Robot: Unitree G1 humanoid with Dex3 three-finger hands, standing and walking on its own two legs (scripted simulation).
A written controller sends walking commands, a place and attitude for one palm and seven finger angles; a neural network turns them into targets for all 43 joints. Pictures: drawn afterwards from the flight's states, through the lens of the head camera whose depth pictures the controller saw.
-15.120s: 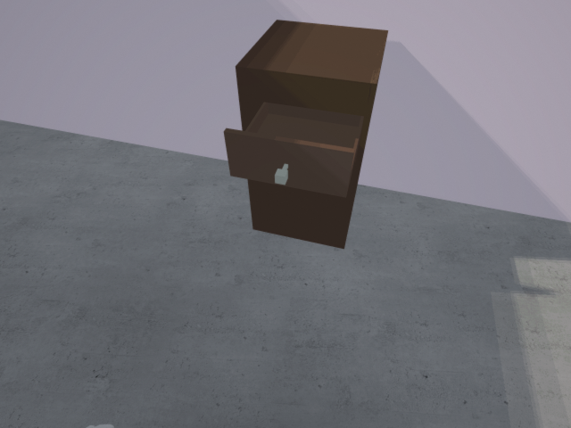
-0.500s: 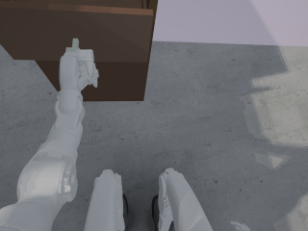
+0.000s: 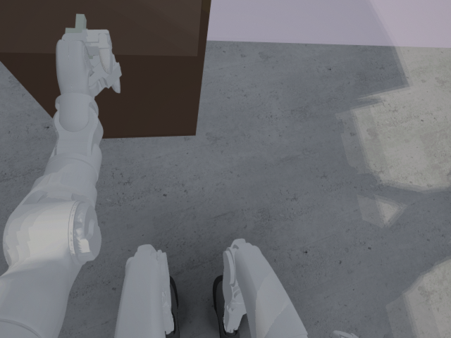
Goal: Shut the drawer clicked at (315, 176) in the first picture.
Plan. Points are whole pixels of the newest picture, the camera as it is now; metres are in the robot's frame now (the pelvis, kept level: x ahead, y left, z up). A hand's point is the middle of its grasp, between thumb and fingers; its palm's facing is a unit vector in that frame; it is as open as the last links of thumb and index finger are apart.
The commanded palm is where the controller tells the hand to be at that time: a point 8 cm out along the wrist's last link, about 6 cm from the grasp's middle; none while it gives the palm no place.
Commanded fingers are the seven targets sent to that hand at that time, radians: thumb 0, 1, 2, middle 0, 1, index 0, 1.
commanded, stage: push the drawer shut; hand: left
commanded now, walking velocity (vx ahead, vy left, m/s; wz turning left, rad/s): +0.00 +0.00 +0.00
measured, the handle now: (80, 35) +0.61 +0.19 +0.03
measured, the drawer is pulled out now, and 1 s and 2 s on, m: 0.05 0.00 0.00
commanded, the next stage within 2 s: pull the fist back off the drawer in 0.68 s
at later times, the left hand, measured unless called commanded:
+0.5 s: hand (117, 41) +0.60 +0.13 +0.03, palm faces +0.03 -1.00 -0.05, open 3.4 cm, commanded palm +0.61 +0.15 +0.03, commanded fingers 0.00 0.90 0.90 -1.40 -1.60 -1.40 -1.60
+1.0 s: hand (117, 41) +0.60 +0.13 +0.03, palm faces +0.03 -1.00 -0.05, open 3.4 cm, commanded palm +0.61 +0.14 +0.03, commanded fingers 0.00 0.90 0.90 -1.40 -1.60 -1.40 -1.60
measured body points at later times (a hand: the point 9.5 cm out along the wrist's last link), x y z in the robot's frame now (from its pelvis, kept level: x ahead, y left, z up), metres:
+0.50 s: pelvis +0.00 +0.00 -0.01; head +0.22 +0.04 +0.38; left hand +0.60 +0.19 +0.03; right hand -0.02 -0.26 -0.11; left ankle +0.07 +0.09 -0.52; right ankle +0.05 -0.09 -0.52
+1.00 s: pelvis -0.03 +0.01 -0.03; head +0.20 +0.06 +0.36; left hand +0.59 +0.19 +0.03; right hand -0.06 -0.24 -0.11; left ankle +0.07 +0.09 -0.52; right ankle +0.05 -0.09 -0.52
